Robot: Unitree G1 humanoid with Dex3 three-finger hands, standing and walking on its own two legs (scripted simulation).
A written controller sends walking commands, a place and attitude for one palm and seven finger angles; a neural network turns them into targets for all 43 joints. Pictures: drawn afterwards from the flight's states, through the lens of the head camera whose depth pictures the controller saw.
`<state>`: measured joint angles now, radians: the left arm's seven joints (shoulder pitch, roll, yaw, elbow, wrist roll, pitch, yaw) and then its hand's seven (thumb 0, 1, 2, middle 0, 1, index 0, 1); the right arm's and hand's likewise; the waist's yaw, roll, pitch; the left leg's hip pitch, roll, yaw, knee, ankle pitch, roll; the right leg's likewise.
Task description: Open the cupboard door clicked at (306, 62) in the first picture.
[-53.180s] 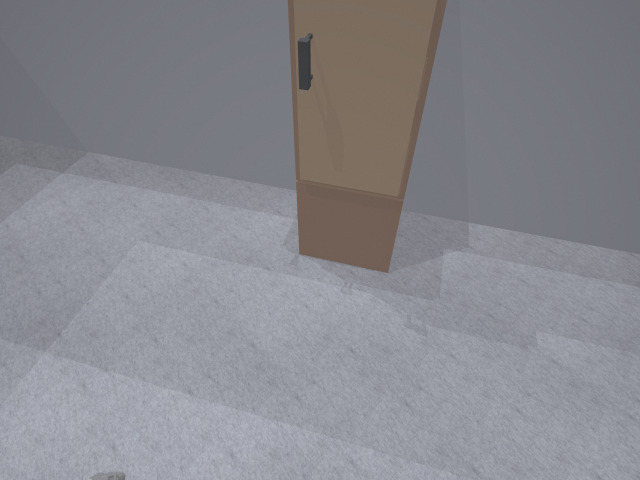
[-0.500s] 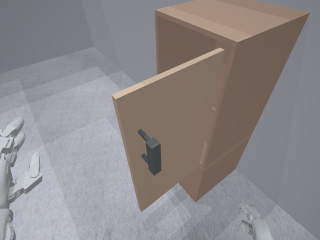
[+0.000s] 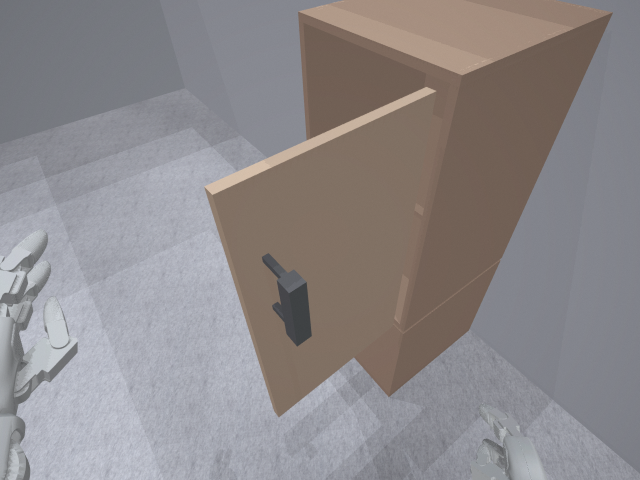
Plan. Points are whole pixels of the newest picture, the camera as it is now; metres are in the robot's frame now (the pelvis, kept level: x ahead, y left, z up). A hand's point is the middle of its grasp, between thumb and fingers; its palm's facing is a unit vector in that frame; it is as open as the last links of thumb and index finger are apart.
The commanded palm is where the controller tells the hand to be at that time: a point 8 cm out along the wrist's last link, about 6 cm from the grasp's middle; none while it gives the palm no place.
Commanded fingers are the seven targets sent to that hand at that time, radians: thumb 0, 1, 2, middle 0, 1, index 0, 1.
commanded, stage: step back with the hand held close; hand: left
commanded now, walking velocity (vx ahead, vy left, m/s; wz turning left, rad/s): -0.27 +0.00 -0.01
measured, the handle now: (285, 298) +0.32 +0.09 +0.06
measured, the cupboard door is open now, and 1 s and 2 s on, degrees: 92 92 92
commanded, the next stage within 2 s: stop stepping back and stand still in 1.18 s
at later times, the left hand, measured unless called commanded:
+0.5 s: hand (18, 394) +0.14 +0.29 +0.15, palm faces +0.36 -0.78 -0.51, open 7.4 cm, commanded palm +0.08 +0.33 +0.17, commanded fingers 0.00 0.90 0.90 -0.20 -0.30 -0.20 -0.30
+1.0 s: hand out of the picture +0.07 +0.33 +0.17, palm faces +0.46 -0.77 -0.44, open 7.4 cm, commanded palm +0.00 +0.36 +0.17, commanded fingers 0.00 0.90 0.90 -0.20 -0.30 -0.20 -0.30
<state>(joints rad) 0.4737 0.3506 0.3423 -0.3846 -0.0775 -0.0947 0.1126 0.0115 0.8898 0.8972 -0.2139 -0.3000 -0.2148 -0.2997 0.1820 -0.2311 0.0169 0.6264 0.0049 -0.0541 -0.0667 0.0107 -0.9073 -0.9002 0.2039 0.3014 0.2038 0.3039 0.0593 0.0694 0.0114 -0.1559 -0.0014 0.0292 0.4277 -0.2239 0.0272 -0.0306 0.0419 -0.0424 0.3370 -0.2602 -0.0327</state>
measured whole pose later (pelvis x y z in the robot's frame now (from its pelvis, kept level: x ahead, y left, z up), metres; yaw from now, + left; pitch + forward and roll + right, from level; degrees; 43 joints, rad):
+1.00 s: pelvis -0.14 +0.05 -0.01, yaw +1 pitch +0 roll -5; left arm 0.50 0.45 0.46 -0.55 -0.04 -0.21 0.17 0.01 0.89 0.90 -0.22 -0.30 -0.22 -0.30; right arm 0.19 -0.18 -0.02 0.63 -0.02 -0.10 -0.05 0.01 -0.91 -0.90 0.20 0.30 0.20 0.30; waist 0.00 0.02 0.05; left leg -0.45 0.01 0.03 0.51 -0.06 0.10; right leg -0.42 0.11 0.03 1.06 -0.46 0.01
